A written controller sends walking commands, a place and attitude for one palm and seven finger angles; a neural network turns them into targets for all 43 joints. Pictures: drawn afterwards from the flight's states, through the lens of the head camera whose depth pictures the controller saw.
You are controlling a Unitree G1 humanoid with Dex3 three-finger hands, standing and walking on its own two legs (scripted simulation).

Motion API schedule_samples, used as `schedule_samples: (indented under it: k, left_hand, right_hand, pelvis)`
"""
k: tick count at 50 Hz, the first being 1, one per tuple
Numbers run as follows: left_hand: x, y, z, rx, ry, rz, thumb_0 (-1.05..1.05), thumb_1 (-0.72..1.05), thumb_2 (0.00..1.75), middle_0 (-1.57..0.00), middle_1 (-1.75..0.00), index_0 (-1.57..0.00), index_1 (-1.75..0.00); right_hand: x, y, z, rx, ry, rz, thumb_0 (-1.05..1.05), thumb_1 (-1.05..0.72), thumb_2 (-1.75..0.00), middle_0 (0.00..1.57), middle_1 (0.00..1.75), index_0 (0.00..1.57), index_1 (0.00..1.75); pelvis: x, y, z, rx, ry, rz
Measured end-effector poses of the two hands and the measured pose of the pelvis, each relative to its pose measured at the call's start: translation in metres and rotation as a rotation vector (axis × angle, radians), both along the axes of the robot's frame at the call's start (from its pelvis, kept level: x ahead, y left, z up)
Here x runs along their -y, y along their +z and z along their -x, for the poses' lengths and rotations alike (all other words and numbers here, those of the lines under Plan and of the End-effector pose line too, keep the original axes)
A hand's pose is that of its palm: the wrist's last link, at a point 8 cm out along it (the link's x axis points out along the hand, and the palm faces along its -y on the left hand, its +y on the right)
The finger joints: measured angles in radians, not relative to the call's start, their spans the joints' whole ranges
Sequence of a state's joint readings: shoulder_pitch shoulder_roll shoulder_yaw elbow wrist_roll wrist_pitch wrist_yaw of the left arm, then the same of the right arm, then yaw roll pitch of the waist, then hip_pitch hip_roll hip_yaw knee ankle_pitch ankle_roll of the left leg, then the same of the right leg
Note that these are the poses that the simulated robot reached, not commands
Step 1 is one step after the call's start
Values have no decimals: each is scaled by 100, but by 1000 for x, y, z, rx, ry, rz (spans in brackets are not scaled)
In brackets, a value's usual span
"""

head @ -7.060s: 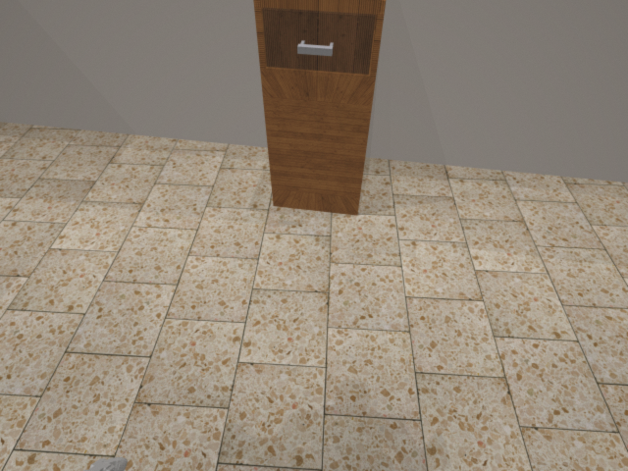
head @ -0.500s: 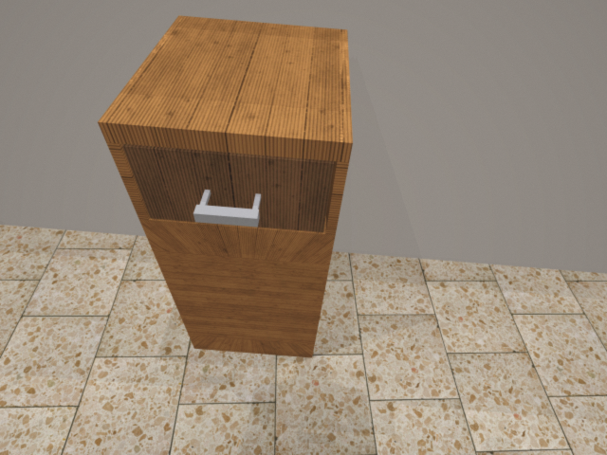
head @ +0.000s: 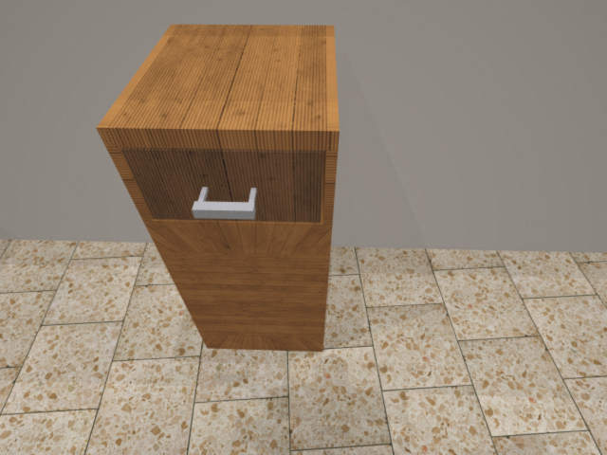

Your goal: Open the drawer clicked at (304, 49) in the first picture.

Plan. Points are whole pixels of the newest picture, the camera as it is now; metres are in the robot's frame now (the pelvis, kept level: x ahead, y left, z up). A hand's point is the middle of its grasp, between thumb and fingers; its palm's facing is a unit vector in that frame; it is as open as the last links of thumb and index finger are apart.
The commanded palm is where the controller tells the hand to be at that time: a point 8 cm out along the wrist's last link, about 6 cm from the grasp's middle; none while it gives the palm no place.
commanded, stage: come to a stop and stand still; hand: left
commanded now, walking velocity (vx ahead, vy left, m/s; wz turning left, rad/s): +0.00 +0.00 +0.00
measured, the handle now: (226, 201) +0.54 +0.17 +0.00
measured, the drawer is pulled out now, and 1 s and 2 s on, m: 0.00 0.00 0.00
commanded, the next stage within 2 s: look again from close up in 0.24 s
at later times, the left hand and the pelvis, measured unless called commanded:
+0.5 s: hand out of the picture -0.01 +0.14 -0.16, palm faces +0.01 -0.98 -0.21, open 7.3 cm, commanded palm none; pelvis +0.00 -0.03 +0.01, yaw +0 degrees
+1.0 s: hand out of the picture +0.01 +0.12 -0.16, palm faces +0.04 -0.98 -0.21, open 7.3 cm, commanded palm +0.11 +0.18 -0.06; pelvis +0.02 -0.05 +0.01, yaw +1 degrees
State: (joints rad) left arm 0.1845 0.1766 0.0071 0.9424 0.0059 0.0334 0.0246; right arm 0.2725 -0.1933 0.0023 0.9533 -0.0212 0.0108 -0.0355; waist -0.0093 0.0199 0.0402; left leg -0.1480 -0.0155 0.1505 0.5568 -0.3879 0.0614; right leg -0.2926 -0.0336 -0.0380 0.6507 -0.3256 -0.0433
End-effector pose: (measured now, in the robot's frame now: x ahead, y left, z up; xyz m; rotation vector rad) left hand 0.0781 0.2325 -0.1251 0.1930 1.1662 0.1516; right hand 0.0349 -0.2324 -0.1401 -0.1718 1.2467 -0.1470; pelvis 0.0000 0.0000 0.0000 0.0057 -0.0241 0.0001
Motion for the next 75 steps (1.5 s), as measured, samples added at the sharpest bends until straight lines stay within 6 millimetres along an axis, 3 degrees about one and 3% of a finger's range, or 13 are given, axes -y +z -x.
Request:
schedule_samples:
  k: [6, 15, 21, 31, 50, 52, 54, 58, 61, 64, 68, 72, 75]
  left_hand:
    - [12, 3, 30, -68, -22, 2, 0, 91, 89, -20, -29, -20, -30]
    - [20, 4, 71, -169, 26, -2, 0, 92, 89, -20, -29, -20, -30]
    - [33, 1, 86, -228, 42, 15, 0, 91, 89, -20, -29, -20, -30]
    - [51, -3, 87, -265, 56, 34, 1, 92, 89, -20, -29, -20, -30]
    - [60, -6, 69, -233, 79, 27, 1, 93, 89, -20, -29, -20, -30]
    - [52, 9, 45, -117, -41, -45, 2, 95, 89, -20, -30, -20, -30]
    - [40, 41, 6, 93, -127, -176, 3, 94, 89, -20, -30, -21, -31]
    - [31, 111, -72, 454, -396, -519, 3, 89, 87, -21, -33, -21, -34]
    - [36, 147, -105, 643, -584, -796, 2, 83, 85, -20, -36, -21, -37]
    - [53, 157, -105, 743, -713, -932, 1, 76, 82, -20, -40, -21, -41]
    - [74, 143, -73, 774, -822, -984, 0, 66, 79, -21, -45, -22, -46]
    - [69, 125, -45, 732, -843, -1071, 0, 56, 75, -23, -51, -24, -52]
    - [54, 126, -43, 720, -809, -1144, 0, 48, 72, -24, -56, -25, -57]
  right_hand:
    - [1, -4, 3, 20, -2, -36, 1, -92, -90, 20, 30, 20, 29]
    - [9, -5, 39, -99, 7, -50, 1, -92, -90, 20, 30, 20, 29]
    - [12, -6, 59, -178, -5, -58, 1, -91, -90, 20, 30, 20, 29]
    - [12, -5, 65, -231, -22, -71, 0, -91, -90, 20, 30, 20, 29]
    - [20, -4, 28, -185, -16, -67, 0, -91, -90, 20, 30, 20, 29]
    - [28, -1, 16, -97, -10, -28, 1, -92, -90, 20, 30, 20, 29]
    - [40, 5, -5, 50, -24, 13, 2, -93, -90, 20, 30, 20, 29]
    - [60, 19, -64, 309, 39, 60, 2, -93, -90, 20, 30, 20, 29]
    - [68, 38, -110, 458, 85, 70, 2, -92, -90, 20, 30, 20, 29]
    - [66, 60, -147, 557, 139, 56, 2, -92, -90, 20, 30, 20, 29]
    - [51, 79, -182, 625, 237, 40, 1, -91, -90, 19, 30, 19, 29]
    - [24, 76, -198, 634, 321, 14, 1, -91, -90, 19, 30, 19, 29]
    - [2, 64, -197, 614, 349, -21, 1, -91, -90, 20, 30, 19, 29]
  pelvis:
    - [5, 3, 8, 2, -4, -2]
    - [16, 9, 8, -5, 2, -5]
    - [24, 10, 4, -8, 6, -6]
    - [35, 10, -7, -15, 11, -4]
    - [47, 9, -22, -23, 23, 6]
    - [45, 8, -20, -31, -1, 5]
    - [42, 6, -17, -45, 5, -2]
    - [38, 0, -3, -99, 17, -17]
    - [37, -6, 8, -141, -4, -29]
    - [37, -12, 17, -168, -23, -40]
    - [38, -20, 27, -182, -17, -45]
    - [40, -29, 36, -188, 9, -40]
    - [41, -35, 41, -177, 34, -26]
